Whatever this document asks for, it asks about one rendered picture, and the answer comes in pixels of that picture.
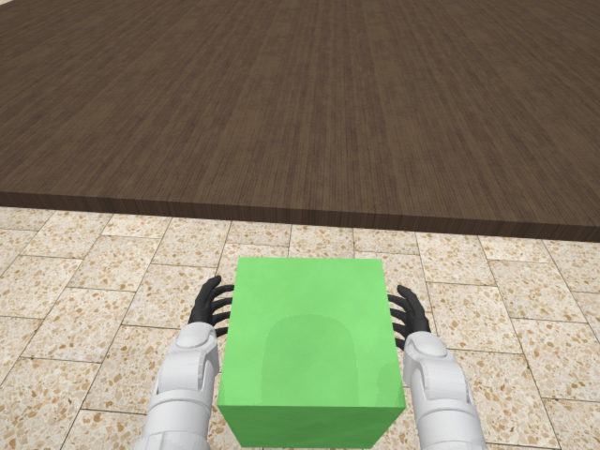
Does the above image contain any robot right forearm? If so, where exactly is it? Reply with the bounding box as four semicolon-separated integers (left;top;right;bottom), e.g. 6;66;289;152
402;331;488;450

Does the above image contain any robot left hand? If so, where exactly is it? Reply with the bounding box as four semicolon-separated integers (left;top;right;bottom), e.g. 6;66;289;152
188;275;234;338

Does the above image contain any robot right hand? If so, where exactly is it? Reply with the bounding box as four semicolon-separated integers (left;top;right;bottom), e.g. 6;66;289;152
387;285;431;351

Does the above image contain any carton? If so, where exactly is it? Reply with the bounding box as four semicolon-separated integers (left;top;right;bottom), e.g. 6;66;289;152
217;257;407;449

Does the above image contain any robot left forearm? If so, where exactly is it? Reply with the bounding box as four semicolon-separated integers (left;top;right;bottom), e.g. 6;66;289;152
132;322;219;450

